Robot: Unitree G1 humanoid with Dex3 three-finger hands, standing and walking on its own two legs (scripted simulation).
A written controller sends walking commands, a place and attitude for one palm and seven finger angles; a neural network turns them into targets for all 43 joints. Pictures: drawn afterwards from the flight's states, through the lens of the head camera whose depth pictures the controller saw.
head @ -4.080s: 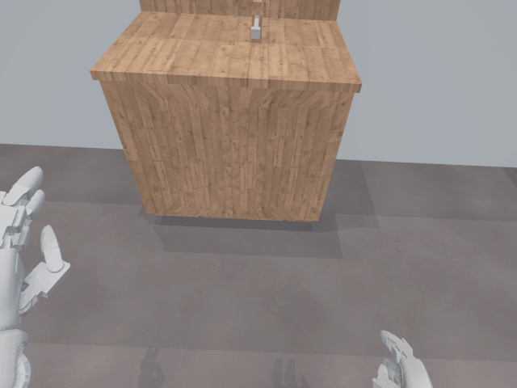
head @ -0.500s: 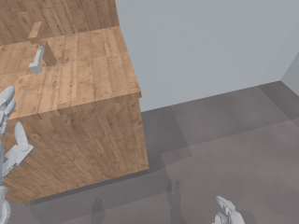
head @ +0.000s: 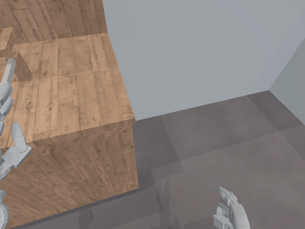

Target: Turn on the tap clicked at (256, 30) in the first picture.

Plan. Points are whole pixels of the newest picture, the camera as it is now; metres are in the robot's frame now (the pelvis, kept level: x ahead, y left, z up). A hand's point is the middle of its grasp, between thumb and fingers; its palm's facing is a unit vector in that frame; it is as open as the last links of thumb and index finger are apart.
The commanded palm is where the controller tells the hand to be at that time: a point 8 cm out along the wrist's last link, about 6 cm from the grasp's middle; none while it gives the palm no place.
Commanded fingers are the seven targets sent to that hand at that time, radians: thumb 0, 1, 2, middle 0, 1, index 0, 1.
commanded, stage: come to a stop and stand still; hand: left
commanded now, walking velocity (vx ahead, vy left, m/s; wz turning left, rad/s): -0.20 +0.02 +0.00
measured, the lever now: (4, 89) +0.44 +0.43 +0.12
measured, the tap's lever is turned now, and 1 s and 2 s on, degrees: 0 0 0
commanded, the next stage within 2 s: look again from close up in 1.38 s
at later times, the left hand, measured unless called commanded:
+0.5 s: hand out of the picture +0.22 +0.27 +0.20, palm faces +0.47 -0.75 -0.46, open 7.4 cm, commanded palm +0.13 +0.28 +0.18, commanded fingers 0.00 0.90 0.90 -0.20 -0.30 -0.20 -0.30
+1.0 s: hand out of the picture +0.21 +0.29 +0.18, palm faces +0.44 -0.81 -0.38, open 7.4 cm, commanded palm +0.16 +0.32 +0.18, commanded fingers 0.00 0.90 0.90 -0.20 -0.30 -0.20 -0.30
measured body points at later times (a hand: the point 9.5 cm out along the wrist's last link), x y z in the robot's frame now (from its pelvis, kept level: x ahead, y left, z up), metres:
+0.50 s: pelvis -0.02 +0.00 +0.00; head +0.02 +0.01 +0.44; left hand +0.19 +0.31 +0.23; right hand +0.17 -0.25 -0.08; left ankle -0.01 +0.12 -0.73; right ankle +0.03 -0.09 -0.73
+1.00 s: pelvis -0.01 +0.05 +0.01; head +0.00 +0.04 +0.46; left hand +0.19 +0.34 +0.20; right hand +0.14 -0.17 -0.08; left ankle -0.01 +0.12 -0.73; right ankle +0.03 -0.09 -0.73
